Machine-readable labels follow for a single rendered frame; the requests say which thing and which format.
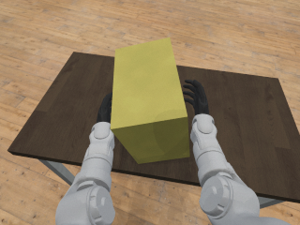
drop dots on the right robot forearm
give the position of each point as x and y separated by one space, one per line
208 154

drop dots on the robot left hand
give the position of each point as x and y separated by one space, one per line
104 112

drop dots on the right robot upper arm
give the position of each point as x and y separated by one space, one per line
227 202

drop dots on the carton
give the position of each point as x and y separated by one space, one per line
149 115

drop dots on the robot right hand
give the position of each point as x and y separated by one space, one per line
200 103

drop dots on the table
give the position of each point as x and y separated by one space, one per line
255 128

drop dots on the left robot forearm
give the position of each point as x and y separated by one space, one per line
98 160

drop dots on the left robot upper arm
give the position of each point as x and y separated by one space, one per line
89 206

